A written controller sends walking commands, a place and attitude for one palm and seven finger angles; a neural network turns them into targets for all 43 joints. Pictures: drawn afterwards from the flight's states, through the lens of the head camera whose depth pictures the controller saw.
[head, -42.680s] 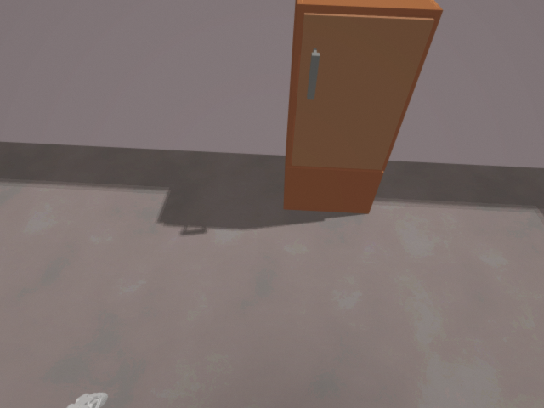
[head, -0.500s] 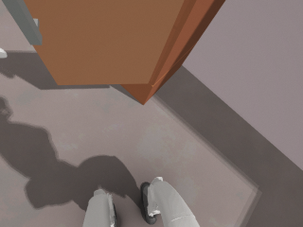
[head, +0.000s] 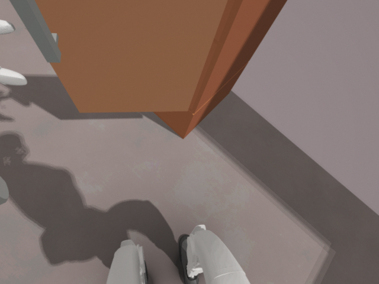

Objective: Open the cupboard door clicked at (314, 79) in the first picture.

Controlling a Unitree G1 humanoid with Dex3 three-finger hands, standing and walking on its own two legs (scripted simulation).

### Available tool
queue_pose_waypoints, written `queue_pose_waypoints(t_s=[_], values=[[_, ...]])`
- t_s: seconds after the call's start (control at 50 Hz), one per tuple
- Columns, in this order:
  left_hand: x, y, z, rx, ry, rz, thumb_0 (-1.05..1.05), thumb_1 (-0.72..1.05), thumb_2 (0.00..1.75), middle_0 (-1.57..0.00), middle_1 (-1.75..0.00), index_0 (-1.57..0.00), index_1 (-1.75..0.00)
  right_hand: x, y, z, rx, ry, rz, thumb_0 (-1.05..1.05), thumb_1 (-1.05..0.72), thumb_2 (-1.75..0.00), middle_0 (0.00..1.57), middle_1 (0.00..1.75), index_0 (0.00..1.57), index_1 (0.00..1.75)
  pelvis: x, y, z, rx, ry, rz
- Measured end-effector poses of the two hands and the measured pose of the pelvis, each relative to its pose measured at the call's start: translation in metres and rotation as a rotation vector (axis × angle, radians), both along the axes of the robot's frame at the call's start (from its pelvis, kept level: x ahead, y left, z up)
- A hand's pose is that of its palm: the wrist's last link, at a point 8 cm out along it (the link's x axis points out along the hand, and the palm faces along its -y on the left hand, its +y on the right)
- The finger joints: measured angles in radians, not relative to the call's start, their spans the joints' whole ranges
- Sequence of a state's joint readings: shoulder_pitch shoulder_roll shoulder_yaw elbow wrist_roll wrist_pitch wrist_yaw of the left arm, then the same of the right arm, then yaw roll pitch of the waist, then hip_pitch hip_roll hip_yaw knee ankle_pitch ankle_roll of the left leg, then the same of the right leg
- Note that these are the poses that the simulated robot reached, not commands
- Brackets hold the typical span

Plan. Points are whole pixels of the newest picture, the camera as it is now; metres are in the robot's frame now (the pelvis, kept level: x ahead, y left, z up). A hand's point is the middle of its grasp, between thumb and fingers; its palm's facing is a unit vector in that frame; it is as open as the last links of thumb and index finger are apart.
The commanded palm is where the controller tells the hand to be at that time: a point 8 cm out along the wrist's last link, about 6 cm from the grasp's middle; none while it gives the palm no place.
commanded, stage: move the hooked fingers beside the handle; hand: left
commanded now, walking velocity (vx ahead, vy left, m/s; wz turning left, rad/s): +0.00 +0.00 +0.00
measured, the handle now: (39, 20) +0.61 +0.21 +0.06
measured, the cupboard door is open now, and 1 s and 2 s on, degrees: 47 47 48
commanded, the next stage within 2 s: slide the fingers in behind the handle in 0.26 s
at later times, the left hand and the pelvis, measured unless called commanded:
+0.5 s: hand out of the picture +0.56 +0.27 +0.07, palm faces -0.02 -1.00 -0.03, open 14.0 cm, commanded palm +0.55 +0.28 +0.06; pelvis -0.01 +0.01 -0.01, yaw -1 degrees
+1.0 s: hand (24, 41) +0.56 +0.23 +0.06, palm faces -0.03 -1.00 -0.03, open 14.0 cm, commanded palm +0.55 +0.25 +0.06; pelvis +0.00 +0.01 +0.00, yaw +0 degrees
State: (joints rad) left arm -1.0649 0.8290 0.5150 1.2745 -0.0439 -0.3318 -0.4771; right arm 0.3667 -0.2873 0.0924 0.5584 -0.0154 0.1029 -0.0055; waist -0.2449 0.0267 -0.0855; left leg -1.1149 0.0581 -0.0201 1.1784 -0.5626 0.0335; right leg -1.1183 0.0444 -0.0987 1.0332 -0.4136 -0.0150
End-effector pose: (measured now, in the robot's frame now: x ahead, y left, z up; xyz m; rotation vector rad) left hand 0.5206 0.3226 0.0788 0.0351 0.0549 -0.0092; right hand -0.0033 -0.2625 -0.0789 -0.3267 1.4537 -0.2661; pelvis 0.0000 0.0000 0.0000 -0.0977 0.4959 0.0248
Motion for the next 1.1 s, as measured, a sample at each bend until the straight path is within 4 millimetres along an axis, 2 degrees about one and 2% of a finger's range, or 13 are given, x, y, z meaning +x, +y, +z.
queue_pose_waypoints(t_s=[0.14,0.28,0.46,0.66,1.1], values=[[0.002,0.008,-0.001,0.013,-0.005,0.001,-0.01,-0.49,0.30,-0.30,-1.20,-0.30,-1.20,-0.023,0.001,-0.008,-0.005,0.045,-0.011,0.00,-0.90,-0.90,0.20,0.30,0.20,0.30,-0.010,-0.001,-0.010,-0.005,0.024,0.001],[0.009,0.005,-0.008,0.005,-0.001,-0.017,-0.01,-0.49,0.30,-0.29,-1.20,-0.30,-1.20,-0.044,0.005,-0.010,-0.014,0.095,-0.025,0.00,-0.90,-0.90,0.20,0.30,0.20,0.30,-0.017,0.001,-0.017,-0.013,0.047,0.004],[0.016,0.000,-0.010,-0.003,-0.003,-0.011,-0.01,-0.49,0.30,-0.30,-1.20,-0.30,-1.20,-0.056,0.016,-0.005,-0.003,0.115,-0.058,0.00,-0.90,-0.90,0.20,0.30,0.20,0.30,-0.016,0.005,-0.015,-0.017,0.050,-0.004],[0.016,-0.011,-0.006,-0.003,-0.001,-0.026,-0.01,-0.49,0.30,-0.29,-1.20,-0.30,-1.20,-0.050,0.023,0.001,0.020,0.112,-0.053,0.00,-0.90,-0.90,0.20,0.30,0.20,0.30,-0.008,0.009,-0.006,-0.015,0.037,0.003],[0.018,-0.043,-0.014,-0.011,-0.002,-0.020,-0.01,-0.49,0.30,-0.30,-1.20,-0.30,-1.20,-0.018,0.013,-0.004,0.039,0.064,-0.030,0.00,-0.90,-0.90,0.20,0.30,0.20,0.30,0.004,0.004,-0.002,0.001,0.024,0.004]])
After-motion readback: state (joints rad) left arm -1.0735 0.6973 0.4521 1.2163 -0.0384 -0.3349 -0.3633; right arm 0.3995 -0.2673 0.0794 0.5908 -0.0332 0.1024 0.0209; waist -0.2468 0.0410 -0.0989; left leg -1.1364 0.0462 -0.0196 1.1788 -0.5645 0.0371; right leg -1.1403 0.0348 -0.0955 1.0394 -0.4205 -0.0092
